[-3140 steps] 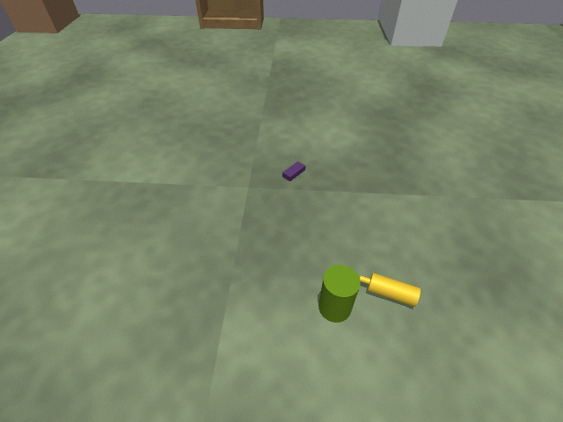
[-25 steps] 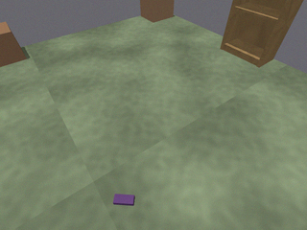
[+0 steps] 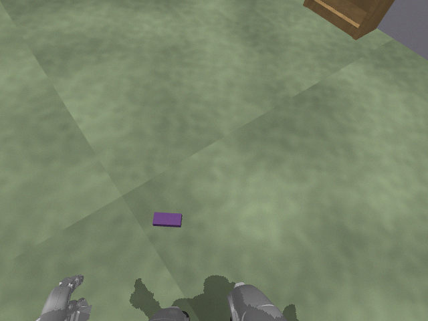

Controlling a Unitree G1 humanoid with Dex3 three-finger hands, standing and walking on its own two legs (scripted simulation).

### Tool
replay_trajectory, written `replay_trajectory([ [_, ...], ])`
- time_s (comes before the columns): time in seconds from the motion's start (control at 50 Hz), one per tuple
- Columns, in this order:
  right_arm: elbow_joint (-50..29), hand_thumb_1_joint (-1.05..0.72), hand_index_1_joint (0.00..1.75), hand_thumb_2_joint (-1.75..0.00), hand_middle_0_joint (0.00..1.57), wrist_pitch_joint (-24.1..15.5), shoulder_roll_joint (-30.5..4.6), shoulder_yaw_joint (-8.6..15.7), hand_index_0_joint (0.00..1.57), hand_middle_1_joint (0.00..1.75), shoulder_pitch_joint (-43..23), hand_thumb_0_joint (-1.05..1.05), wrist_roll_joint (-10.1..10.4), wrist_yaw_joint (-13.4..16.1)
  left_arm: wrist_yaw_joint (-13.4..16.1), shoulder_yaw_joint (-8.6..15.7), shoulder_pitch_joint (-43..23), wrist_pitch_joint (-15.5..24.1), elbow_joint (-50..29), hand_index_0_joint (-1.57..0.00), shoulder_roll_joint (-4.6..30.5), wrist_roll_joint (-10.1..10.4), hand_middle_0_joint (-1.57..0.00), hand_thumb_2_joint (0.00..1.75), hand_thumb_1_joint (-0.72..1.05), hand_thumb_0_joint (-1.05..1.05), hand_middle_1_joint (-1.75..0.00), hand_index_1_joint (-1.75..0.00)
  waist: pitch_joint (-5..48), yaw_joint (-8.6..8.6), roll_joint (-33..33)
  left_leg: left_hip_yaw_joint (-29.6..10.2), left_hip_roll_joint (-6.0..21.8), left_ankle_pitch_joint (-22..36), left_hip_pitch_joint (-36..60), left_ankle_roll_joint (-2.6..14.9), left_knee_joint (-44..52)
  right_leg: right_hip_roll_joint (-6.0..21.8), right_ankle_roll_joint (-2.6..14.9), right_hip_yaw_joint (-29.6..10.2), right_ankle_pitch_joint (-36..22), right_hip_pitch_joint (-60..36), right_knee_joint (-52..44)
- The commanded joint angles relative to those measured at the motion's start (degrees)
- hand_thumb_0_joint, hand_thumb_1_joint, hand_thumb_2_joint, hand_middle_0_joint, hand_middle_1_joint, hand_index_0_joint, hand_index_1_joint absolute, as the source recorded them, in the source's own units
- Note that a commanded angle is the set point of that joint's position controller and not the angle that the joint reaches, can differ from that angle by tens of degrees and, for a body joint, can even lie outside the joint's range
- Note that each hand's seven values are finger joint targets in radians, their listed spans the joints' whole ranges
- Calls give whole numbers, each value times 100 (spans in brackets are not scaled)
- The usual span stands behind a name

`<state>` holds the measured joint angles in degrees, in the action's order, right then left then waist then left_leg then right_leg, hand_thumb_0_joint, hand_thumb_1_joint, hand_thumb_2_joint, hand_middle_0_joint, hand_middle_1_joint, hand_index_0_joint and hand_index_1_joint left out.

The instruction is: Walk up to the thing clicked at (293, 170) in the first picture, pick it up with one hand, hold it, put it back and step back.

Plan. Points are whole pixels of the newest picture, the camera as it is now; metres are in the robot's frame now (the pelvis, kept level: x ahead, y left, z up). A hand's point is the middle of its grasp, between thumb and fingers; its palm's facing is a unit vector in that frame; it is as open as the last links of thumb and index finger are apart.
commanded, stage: step back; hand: left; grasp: from above
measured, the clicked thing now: (167, 219) +0.53 +0.16 -0.75
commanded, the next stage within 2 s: none
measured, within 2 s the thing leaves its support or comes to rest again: neither
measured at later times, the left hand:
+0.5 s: hand out of the picture +0.02 +0.26 -0.14, palm faces -0.05 -0.91 -0.40, open 7.4 cm
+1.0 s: hand out of the picture -0.14 +0.29 -0.16, palm faces -0.10 -0.91 -0.39, open 7.4 cm
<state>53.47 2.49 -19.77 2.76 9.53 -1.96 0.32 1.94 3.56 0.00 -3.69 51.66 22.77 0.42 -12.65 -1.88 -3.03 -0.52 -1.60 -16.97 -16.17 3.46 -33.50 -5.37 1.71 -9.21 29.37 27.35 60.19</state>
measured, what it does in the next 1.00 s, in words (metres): walks backwards: right foot, then left foot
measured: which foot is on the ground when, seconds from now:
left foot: down 0.00-0.32, up 0.34-0.60, down 0.62-1.00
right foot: up 0.00-0.26, down 0.28-0.66, up 0.68-1.00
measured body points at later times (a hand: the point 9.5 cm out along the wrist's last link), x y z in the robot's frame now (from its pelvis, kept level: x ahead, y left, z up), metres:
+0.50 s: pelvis -0.10 +0.01 +0.00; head -0.04 +0.00 +0.45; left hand +0.02 +0.31 -0.11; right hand -0.01 -0.31 -0.12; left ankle -0.12 +0.14 -0.66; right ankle -0.06 -0.11 -0.73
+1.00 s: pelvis -0.25 +0.01 -0.01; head -0.18 +0.02 +0.43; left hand -0.13 +0.33 -0.14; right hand -0.14 -0.31 -0.11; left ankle -0.15 +0.15 -0.73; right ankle -0.30 -0.13 -0.71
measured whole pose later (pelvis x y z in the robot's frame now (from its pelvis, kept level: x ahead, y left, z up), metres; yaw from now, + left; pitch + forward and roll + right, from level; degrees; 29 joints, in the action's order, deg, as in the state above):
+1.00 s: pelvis -0.25 +0.01 -0.01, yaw -6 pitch -2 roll +0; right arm 45.1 0.8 -21.3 2.1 5.8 -2.0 1.4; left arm 0.2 5.7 11.4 -4.0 47.1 24.2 -0.9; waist -10.9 1.3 -2.8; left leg 0.6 3.0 -11.4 -22.2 -0.4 -35.3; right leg -1.7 -1.6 -6.8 28.5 17.5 50.1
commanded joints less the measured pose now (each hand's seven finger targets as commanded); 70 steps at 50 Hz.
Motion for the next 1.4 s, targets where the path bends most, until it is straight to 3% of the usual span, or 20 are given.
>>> replay_trajectory([
  [0.0, -585, -90, 30, -90, 20, -221, -1352, 405, 20, 30, 13, 0, 54, 213, 41, 293, 592, 91, -354, -20, 935, -76, -20, 90, 90, 0, -30, -30, 1911, 116, 1030, -1187, 1237, 4198, 2122, 262, 444, 61, -166, -41, -319, 345, 297],
  [0.16, -766, -90, 30, -90, 20, -172, -1511, 458, 20, 30, -13, 0, 98, 209, -11, 322, 776, 193, -435, -20, 865, -146, -20, 90, 90, 0, -30, -30, 1586, -27, 1015, -1397, 1694, 3087, 1544, 916, 536, 419, -162, 487, -282, -506, -1662],
  [0.26, -833, -90, 30, -90, 20, -145, -1524, 413, 20, 30, -400, 0, 189, 123, -93, 370, 1411, 297, -218, -20, 862, -223, -20, 90, 90, 0, -30, -30, 1699, 297, 605, -1135, 1359, 1534, 238, 440, 264, 576, 175, 520, -1925, -1913, -3181],
  [0.32, -844, -90, 30, -90, 20, -89, -1240, 365, 20, 30, -499, 0, 216, 128, -114, 539, 753, 309, -685, -20, 1704, -254, -20, 90, 90, 0, -30, -30, 1068, 386, -1471, -234, -389, -1763, -504, -320, -2450, 2770, 1762, -2271, -2532, -749, -4294],
  [0.34, -788, -90, 30, -90, 20, -84, -1351, 384, 20, 30, -337, 0, 194, 121, -89, 525, 575, 334, -842, -20, 1569, -277, -20, 90, 90, 0, -30, -30, 896, 298, -1103, -739, -301, -1897, -500, -347, -3101, 2833, 1813, -2316, -2883, -534, -4231],
  [0.42, -624, -90, 30, -90, 20, -139, -1225, 269, 20, 30, 25, 0, 222, 91, -25, 446, 425, 341, -967, -20, 1035, -228, -20, 90, 90, 0, -30, -30, 1174, 193, -259, -779, -641, -1229, -875, -386, -3324, 1758, 1138, -551, -3832, -1311, -3668],
  [0.52, -802, -90, 30, -90, 20, -220, -1161, 227, 20, 30, 152, 0, 184, 165, 4, 431, 789, 233, -1120, -20, 1096, -292, -20, 90, 90, 0, -30, -30, 1681, 363, -745, -406, -14, -1304, -942, -438, -1009, 1816, 1035, -390, -4377, -2767, -3080],
  [0.6, -639, -90, 30, -90, 20, -312, -1194, 359, 20, 30, 564, 0, 15, 163, -96, 364, 749, 50, -1246, -20, 1082, -139, -20, 90, 90, 0, -30, -30, 1817, 159, -511, -148, 57, 1127, 567, -318, 1327, 1308, 443, 23, -3386, -1780, -2122],
  [0.64, -809, -90, 30, -90, 20, -303, -2129, 567, 20, 30, 201, 0, -112, 133, -90, 320, 892, 29, -1308, -20, 733, -108, -20, 90, 90, 0, -30, -30, 1578, 261, 1456, -2691, 1997, 1850, 1222, 468, 1565, -83, -6, 497, 241, 396, -822],
  [0.66, -907, -90, 30, -90, 20, -294, -2419, 612, 20, 30, 119, 0, -46, 115, 5, 434, 512, 43, -1303, -20, 1020, -192, -20, 90, 90, 0, -30, -30, 1412, -142, 1672, -3108, 2635, 1904, -32, 1274, 1612, 11, -107, -134, 957, -179, 114],
  [0.74, -1072, -90, 30, -90, 20, -342, -1594, 376, 20, 30, -697, 0, -24, 189, -94, 490, 1177, 26, -951, -20, 1021, -82, -20, 90, 90, 0, -30, -30, 1173, 491, 1006, -1166, 1490, 2619, 337, 746, 1041, -102, -53, -353, -248, 246, 1386],
  [0.9, -1040, -90, 30, -90, 20, -300, -1676, 448, 20, 30, 128, 0, 24, 230, -128, 460, 1010, 124, -1081, -20, 901, -162, -20, 90, 90, 0, -30, -30, 1610, -75, 1258, -1278, 1676, 2938, 1585, 1120, 522, 294, -445, 116, 99, 70, -635],
  [0.98, -1167, -90, 30, -90, 20, -173, -1849, 460, 20, 30, -256, 0, 29, 185, -173, 475, 1634, 169, -713, -20, 873, -160, -20, 90, 90, 0, -30, -30, 1915, 218, 1553, -1074, 1507, 2234, 815, 850, 192, 501, -214, 710, -735, -1304, -2803],
  [1.02, -1238, -90, 30, -90, 20, -89, -1715, 408, 20, 30, -462, 0, 134, 153, -181, 510, 2019, 211, -474, -20, 970, -231, -20, 90, 90, 0, -30, -30, 1884, 440, 1243, -732, 1070, 1317, -71, 389, -251, 485, -4, 752, -1725, -2073, -3707],
  [1.04, -1291, -90, 30, -90, 20, -78, -1415, 334, 20, 30, -417, 0, 173, 151, -193, 612, 1936, 223, -539, -20, 1362, -318, -20, 90, 90, 0, -30, -30, 1625, 401, 194, -561, 466, 153, -1128, 30, -961, 1211, 225, -609, -1426, -2152, -3831],
  [1.06, -1407, -90, 30, -90, 20, -94, -1234, 307, 20, 30, -553, 0, 215, 225, -209, 738, 1465, 185, -801, -20, 1993, -290, -20, 90, 90, 0, -30, -30, 1292, 512, -1270, -277, -441, -1584, -1539, -291, -2158, 2351, 1077, -1929, -1096, -1090, -4320],
  [1.08, -1294, -90, 30, -90, 20, -74, -1496, 432, 20, 30, -459, 0, 168, 292, -179, 744, 979, 178, -1037, -20, 2238, -325, -20, 90, 90, 0, -30, -30, 885, 533, -1460, -727, -201, -1968, -1004, -397, -3185, 2971, 1566, -2616, -781, 246, -4673],
  [1.16, -852, -90, 30, -90, 20, -141, -1337, 314, 20, 30, 121, 0, 196, 211, -105, 531, 309, 230, -1165, -20, 1220, -308, -20, 90, 90, 0, -30, -30, 931, 56, -655, -802, -579, -992, -1179, -341, -3573, 1599, 844, -255, -2691, -689, -3668],
  [1.3, -949, -90, 30, -90, 20, -284, -1139, 227, 20, 30, 196, 0, 82, 240, 27, 501, 1068, 160, -1246, -20, 1111, -312, -20, 90, 90, 0, -30, -30, 1639, 478, -932, -313, -42, -1364, -1195, -439, -1135, 1972, 1069, -428, -4346, -2750, -2969],
  [1.38, -661, -90, 30, -90, 20, -311, -1211, 353, 20, 30, 810, 0, 2, 203, -58, 399, 724, 3, -1424, -20, 1027, -174, -20, 90, 90, 0, -30, -30, 1899, 196, -413, -68, 28, 964, 412, -238, 1248, 1539, 506, -22, -3273, -1812, -2107],
])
